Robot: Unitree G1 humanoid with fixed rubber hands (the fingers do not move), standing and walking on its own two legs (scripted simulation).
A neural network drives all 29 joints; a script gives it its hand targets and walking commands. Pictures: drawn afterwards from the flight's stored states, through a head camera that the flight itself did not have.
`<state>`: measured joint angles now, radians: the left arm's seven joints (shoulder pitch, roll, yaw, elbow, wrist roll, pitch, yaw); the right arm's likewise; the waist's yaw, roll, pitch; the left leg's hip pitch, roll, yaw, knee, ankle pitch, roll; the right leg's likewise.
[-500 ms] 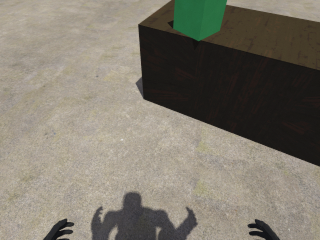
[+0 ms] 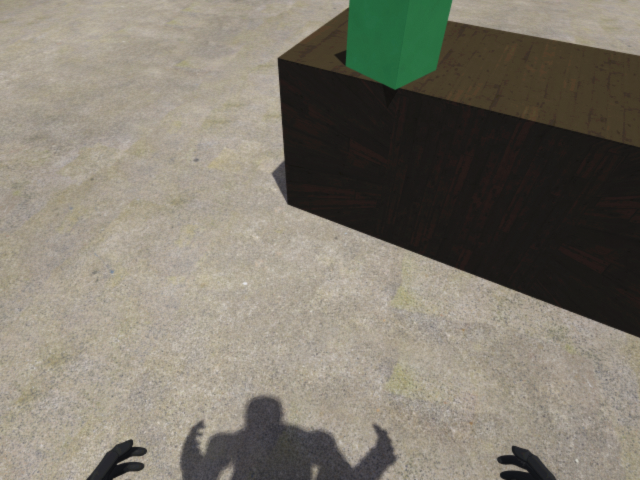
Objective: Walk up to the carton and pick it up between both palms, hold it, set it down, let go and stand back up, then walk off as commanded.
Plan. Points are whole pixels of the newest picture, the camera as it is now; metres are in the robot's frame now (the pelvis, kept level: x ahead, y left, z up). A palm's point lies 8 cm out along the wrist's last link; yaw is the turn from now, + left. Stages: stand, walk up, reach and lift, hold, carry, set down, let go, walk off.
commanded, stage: stand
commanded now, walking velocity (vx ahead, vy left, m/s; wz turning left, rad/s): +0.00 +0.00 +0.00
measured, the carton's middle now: (396, 26) +1.31 -0.25 +0.04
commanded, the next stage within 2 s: none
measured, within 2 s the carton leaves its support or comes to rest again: neither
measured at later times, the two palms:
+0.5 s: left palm out of the picture +0.12 +0.28 -0.08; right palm out of the picture +0.10 -0.28 -0.09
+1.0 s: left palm out of the picture +0.10 +0.28 -0.09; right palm out of the picture +0.09 -0.28 -0.10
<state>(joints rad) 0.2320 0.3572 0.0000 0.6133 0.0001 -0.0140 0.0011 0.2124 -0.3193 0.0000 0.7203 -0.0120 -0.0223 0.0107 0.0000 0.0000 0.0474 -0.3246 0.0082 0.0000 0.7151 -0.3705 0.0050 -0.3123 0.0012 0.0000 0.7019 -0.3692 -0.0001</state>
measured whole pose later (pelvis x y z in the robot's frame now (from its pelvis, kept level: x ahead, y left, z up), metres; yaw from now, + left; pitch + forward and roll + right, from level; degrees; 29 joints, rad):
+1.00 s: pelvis -0.02 +0.00 +0.00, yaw +0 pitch -3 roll +0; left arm 0.23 0.36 0.00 0.71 0.00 -0.01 0.00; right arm 0.21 -0.33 0.00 0.80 -0.01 -0.02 0.01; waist 0.00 0.00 0.05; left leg -0.32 0.01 0.00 0.71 -0.34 0.00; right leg -0.31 0.00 0.00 0.70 -0.34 0.00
